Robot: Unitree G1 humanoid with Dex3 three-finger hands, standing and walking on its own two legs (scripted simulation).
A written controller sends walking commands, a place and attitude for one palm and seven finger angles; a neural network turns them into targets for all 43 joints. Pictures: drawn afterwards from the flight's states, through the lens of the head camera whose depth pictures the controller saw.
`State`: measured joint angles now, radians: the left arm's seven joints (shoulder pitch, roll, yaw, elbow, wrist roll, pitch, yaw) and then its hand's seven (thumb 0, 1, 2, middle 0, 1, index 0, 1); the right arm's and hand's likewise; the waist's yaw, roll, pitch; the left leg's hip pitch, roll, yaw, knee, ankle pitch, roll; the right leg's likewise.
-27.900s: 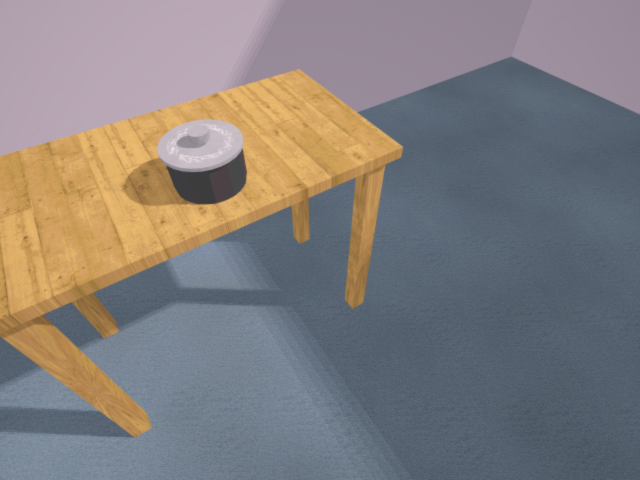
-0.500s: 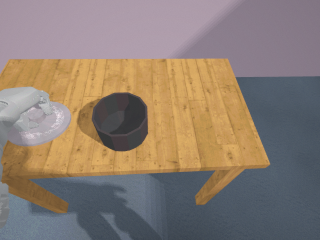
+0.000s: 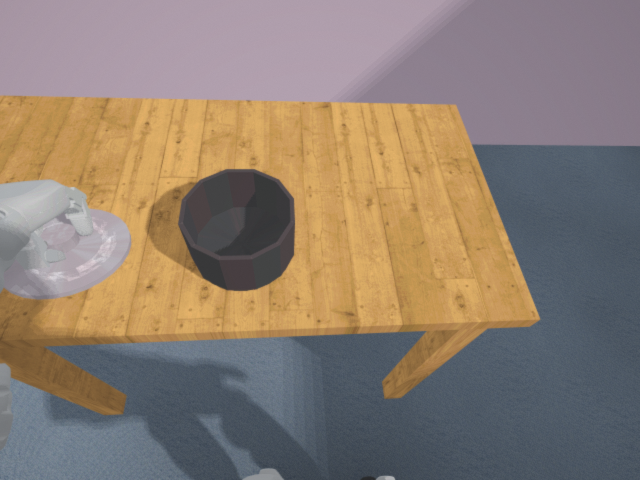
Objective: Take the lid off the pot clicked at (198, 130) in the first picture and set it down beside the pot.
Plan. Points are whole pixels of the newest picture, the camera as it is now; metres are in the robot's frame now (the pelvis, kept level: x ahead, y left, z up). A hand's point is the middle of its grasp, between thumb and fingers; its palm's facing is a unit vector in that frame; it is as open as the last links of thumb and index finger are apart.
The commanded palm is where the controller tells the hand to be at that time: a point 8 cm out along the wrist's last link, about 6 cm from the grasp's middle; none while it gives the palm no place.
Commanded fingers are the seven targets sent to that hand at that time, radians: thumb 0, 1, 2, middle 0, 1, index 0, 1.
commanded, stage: open the fingers wide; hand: left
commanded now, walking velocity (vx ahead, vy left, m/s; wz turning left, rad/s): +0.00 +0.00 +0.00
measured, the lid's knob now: (60, 238) +0.42 +0.36 +0.00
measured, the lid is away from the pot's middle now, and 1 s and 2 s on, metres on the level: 0.24 0.25 0.25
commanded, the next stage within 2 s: raise the empty hand in 1.12 s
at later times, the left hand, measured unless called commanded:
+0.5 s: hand (30, 258) +0.37 +0.37 +0.02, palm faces -0.44 -0.10 -0.89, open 7.5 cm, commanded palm +0.40 +0.35 +0.08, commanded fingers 0.00 0.26 0.76 -0.60 -0.94 -0.56 -0.91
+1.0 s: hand (43, 243) +0.39 +0.36 +0.02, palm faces -0.42 -0.08 -0.91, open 10.8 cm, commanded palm +0.41 +0.34 +0.08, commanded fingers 0.00 -0.06 0.74 -0.39 -0.78 -0.39 -0.78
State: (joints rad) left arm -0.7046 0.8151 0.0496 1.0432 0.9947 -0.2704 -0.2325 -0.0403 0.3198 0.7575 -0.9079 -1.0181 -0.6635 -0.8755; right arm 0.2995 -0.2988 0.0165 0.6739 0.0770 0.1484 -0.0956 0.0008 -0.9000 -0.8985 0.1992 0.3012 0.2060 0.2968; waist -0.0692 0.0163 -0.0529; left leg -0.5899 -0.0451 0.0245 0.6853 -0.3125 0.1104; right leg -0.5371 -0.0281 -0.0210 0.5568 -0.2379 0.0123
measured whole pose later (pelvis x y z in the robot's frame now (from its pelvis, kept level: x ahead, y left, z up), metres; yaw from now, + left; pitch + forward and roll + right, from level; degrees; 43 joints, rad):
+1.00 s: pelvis +0.00 +0.03 +0.00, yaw +0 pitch +12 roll -5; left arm -0.67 0.74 0.00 0.98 0.99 -0.21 -0.16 0.00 0.00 0.71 -0.43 -0.83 -0.40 -0.82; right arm 0.31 -0.28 0.00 0.67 0.08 0.17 -0.06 0.00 -0.90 -0.90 0.20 0.30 0.21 0.30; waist -0.06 0.04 -0.07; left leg -0.59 -0.07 0.03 0.70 -0.33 0.14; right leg -0.53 -0.04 0.01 0.57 -0.26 -0.03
